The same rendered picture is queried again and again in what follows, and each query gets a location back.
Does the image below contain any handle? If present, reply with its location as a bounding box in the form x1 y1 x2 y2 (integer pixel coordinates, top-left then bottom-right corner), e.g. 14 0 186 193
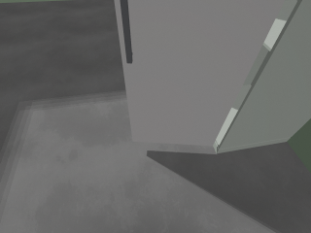
120 0 133 64

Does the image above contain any fridge door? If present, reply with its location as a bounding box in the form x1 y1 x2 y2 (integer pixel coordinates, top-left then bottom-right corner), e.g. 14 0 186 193
114 0 285 147

